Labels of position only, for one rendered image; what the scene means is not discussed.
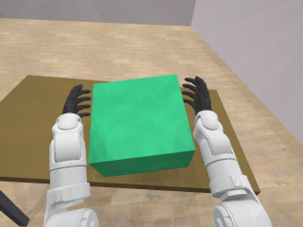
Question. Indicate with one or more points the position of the right robot forearm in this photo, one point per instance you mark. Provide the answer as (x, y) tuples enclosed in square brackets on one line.
[(226, 180)]

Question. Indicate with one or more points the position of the left robot hand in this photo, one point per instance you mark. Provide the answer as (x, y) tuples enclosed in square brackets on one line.
[(72, 101)]

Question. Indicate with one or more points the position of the table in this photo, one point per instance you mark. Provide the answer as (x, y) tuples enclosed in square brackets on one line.
[(30, 110)]

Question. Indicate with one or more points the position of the right robot upper arm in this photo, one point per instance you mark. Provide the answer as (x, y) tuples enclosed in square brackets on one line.
[(246, 213)]

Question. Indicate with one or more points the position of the left robot forearm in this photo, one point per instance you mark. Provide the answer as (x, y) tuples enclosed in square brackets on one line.
[(67, 166)]

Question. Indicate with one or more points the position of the carton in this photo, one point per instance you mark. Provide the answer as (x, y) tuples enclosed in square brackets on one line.
[(138, 126)]

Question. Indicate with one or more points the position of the right robot hand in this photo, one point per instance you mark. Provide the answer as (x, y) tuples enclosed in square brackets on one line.
[(202, 101)]

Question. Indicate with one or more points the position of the left robot upper arm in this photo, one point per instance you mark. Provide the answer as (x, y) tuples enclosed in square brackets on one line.
[(83, 217)]

